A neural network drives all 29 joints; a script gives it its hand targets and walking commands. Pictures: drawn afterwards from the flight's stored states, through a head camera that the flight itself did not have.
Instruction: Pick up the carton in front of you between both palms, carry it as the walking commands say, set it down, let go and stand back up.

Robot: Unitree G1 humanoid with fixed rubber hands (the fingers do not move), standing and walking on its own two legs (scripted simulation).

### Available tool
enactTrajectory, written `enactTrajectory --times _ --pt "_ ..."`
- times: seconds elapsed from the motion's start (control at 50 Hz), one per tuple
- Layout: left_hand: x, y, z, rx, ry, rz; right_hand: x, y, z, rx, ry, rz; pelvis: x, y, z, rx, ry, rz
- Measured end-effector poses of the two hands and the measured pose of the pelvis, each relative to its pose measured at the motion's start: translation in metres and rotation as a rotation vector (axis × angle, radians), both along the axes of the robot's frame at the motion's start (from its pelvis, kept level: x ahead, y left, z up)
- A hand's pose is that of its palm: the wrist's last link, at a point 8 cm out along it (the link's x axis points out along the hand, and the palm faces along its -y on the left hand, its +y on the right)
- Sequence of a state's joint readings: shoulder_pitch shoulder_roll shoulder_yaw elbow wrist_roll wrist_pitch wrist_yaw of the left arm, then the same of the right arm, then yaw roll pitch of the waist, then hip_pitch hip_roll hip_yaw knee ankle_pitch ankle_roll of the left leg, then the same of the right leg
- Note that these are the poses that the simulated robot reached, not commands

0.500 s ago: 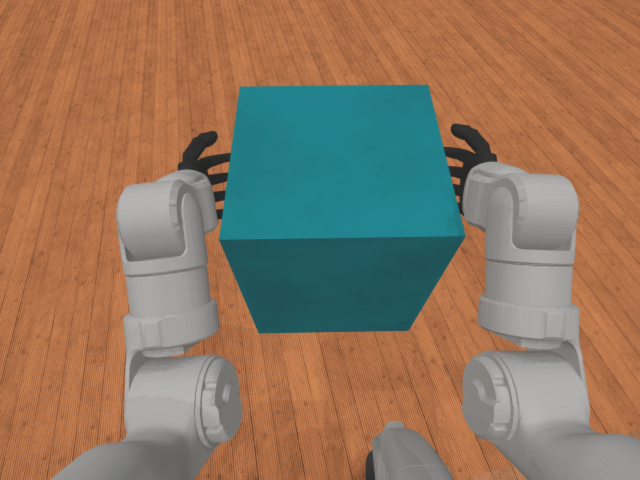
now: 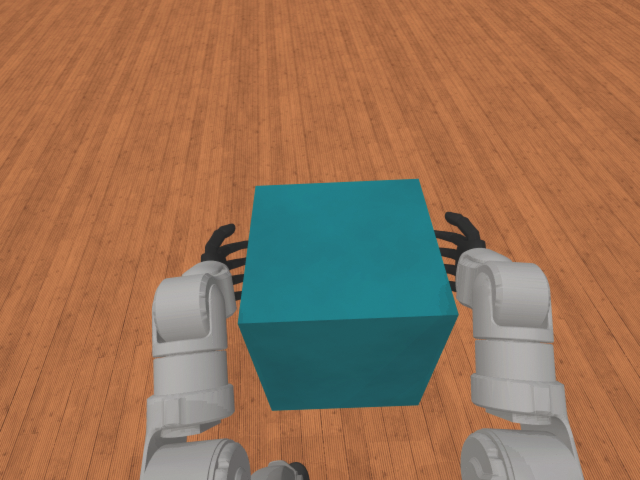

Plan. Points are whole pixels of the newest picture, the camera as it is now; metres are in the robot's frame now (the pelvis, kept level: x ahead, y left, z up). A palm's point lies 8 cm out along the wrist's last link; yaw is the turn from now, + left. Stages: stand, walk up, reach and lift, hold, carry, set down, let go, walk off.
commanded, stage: carry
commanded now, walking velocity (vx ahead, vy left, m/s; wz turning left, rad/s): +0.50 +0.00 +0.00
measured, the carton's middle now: (341, 301) +0.34 +0.00 +0.01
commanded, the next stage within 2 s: none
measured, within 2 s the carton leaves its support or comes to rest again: neither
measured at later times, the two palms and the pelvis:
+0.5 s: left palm (256, 144) +0.58 +0.13 +0.10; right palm (446, 140) +0.57 -0.17 +0.10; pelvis +0.32 +0.00 -0.01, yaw -2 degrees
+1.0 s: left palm (273, 56) +0.89 +0.13 +0.09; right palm (416, 47) +0.89 -0.17 +0.10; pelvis +0.63 -0.02 -0.01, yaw -1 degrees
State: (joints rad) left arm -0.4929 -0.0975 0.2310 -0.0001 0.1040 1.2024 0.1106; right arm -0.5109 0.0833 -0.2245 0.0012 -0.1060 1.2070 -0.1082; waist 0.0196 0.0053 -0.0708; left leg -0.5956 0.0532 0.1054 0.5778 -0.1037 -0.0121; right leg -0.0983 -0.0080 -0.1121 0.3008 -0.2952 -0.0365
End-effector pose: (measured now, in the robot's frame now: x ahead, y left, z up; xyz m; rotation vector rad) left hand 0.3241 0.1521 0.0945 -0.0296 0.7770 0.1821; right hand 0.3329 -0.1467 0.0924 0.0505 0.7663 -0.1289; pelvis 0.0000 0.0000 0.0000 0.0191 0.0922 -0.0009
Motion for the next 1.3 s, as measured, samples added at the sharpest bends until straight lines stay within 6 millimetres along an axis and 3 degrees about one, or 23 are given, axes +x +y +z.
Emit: enactTrajectory --times 0.1,0.2,0.34,0.46,0.58,0.66,0.76,0.84,0.94,1.06,1.16,1.3 --pt "0.058 0.014 -0.014 -0.037 -0.086 -0.011 0.049 0.013 -0.008 0.002 -0.084 -0.05 0.077 0.018 -0.019 -0.003 -0.011 -0.028" --pt "0.094 0.016 -0.026 -0.06 -0.023 -0.036 0.074 0.016 -0.017 -0.03 -0.023 -0.073 0.133 0.028 -0.008 -0.017 -0.008 -0.053" --pt "0.161 0.005 -0.004 -0.033 -0.066 -0.087 0.133 0.006 0.005 -0.041 -0.065 -0.091 0.211 0.024 0.005 -0.036 -0.014 -0.049" --pt "0.233 -0.011 0.006 -0.016 -0.114 -0.075 0.209 -0.01 0.012 -0.031 -0.113 -0.074 0.293 0.005 -0.002 -0.026 -0.031 -0.046" --pt "0.317 -0.037 -0.016 0.021 -0.09 -0.056 0.3 -0.037 -0.019 0.0 -0.089 -0.05 0.379 -0.025 -0.026 -0.039 -0.049 -0.011" --pt "0.349 -0.041 -0.03 0.027 0.011 -0.02 0.345 -0.041 -0.033 0.004 0.011 -0.011 0.416 -0.038 -0.014 -0.018 -0.036 0.011" --pt "0.393 -0.038 -0.021 0.024 0.014 0.017 0.399 -0.038 -0.025 0.0 0.012 0.026 0.467 -0.044 0.002 -0.001 -0.025 0.009" --pt "0.442 -0.036 -0.009 0.019 -0.033 0.014 0.446 -0.036 -0.011 -0.008 -0.034 0.025 0.515 -0.042 0.007 0.003 -0.021 0.003" --pt "0.517 -0.029 0.003 0.007 -0.106 -0.011 0.513 -0.03 0.003 -0.015 -0.107 -0.005 0.586 -0.029 0.0 -0.011 -0.026 -0.001" --pt "0.62 -0.011 -0.015 -0.033 -0.132 -0.041 0.605 -0.011 -0.004 -0.05 -0.132 -0.039 0.68 -0.005 -0.025 -0.004 -0.041 -0.037" --pt "0.681 -0.01 -0.026 -0.051 -0.017 -0.071 0.655 -0.009 -0.014 -0.051 -0.017 -0.084 0.731 0.007 -0.009 -0.027 -0.025 -0.061" --pt "0.765 -0.014 -0.01 -0.041 -0.05 -0.09 0.735 -0.013 0.003 -0.05 -0.049 -0.096 0.811 0.006 0.006 -0.047 -0.016 -0.048"
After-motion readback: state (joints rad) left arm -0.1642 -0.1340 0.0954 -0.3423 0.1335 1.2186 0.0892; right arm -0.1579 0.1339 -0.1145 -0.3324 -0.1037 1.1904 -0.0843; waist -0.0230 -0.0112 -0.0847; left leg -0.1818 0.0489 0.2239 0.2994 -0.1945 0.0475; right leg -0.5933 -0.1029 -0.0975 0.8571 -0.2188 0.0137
